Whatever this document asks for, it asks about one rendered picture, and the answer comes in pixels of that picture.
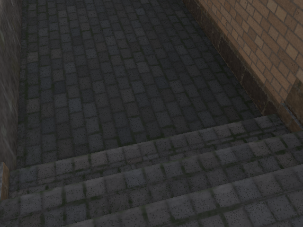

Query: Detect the stairs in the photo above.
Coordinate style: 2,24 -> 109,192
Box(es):
0,113 -> 303,227

